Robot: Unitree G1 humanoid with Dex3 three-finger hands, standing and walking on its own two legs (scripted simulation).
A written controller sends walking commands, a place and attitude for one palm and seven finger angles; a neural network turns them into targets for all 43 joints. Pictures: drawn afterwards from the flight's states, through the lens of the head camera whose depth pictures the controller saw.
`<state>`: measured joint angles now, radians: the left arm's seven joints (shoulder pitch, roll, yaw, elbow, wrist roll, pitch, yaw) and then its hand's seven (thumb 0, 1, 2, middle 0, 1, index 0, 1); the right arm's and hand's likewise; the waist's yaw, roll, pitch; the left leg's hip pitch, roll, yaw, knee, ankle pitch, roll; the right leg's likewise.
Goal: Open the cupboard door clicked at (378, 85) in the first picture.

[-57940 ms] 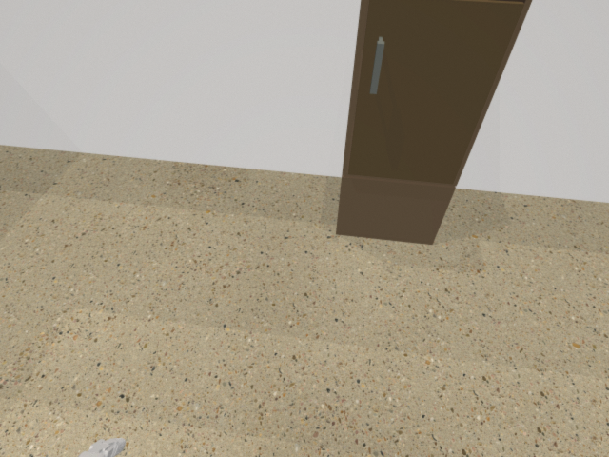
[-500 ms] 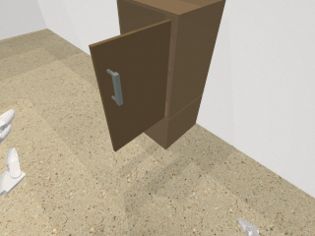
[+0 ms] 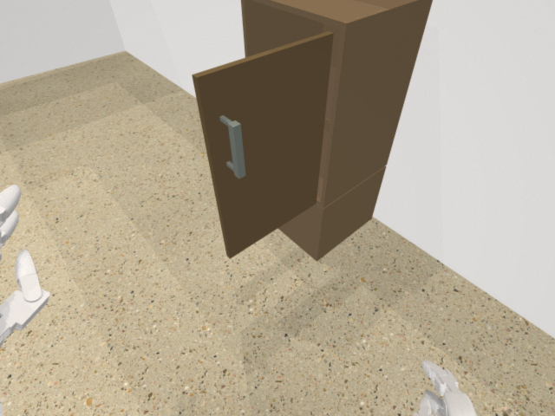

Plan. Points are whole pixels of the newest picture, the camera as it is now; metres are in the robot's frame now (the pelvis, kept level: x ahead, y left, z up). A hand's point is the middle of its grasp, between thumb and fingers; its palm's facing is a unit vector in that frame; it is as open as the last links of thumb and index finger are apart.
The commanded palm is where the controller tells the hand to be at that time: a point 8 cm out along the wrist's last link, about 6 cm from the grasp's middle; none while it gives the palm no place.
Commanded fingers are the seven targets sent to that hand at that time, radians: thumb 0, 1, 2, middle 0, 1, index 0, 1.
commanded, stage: stop stepping back and stand still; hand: left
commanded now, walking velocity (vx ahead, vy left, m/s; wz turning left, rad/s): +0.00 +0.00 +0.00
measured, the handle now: (232, 147) +0.67 +0.15 +0.03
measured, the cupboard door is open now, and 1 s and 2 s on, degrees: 89 89 89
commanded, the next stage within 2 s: let the arm hang, fingers relaxed in 0.50 s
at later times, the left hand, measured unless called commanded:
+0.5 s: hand (17, 292) +0.20 +0.29 +0.16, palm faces +0.38 -0.78 -0.49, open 7.4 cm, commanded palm +0.14 +0.34 +0.18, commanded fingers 0.00 0.90 0.90 -0.20 -0.30 -0.20 -0.30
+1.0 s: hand out of the picture +0.01 +0.21 -0.17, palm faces +0.02 -0.98 -0.20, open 7.1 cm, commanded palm none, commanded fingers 0.00 0.90 0.90 -0.20 -0.30 -0.20 -0.30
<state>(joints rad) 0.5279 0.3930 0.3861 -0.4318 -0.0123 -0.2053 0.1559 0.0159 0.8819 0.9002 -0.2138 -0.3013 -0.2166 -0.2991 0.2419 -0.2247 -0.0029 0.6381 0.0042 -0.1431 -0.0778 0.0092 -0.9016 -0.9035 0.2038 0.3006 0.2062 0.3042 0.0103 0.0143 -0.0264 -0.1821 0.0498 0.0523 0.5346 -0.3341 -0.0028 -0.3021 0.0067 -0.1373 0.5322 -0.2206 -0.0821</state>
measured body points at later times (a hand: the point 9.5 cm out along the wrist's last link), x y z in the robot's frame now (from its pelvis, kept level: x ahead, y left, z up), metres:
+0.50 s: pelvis -0.01 +0.04 +0.01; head +0.01 +0.04 +0.46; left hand +0.17 +0.33 +0.19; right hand +0.15 -0.20 -0.08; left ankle -0.03 +0.14 -0.73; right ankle +0.05 -0.07 -0.73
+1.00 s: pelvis -0.03 +0.02 +0.00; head +0.01 +0.03 +0.45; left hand +0.00 +0.26 -0.15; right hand +0.01 -0.24 -0.14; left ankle -0.03 +0.14 -0.73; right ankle +0.05 -0.07 -0.73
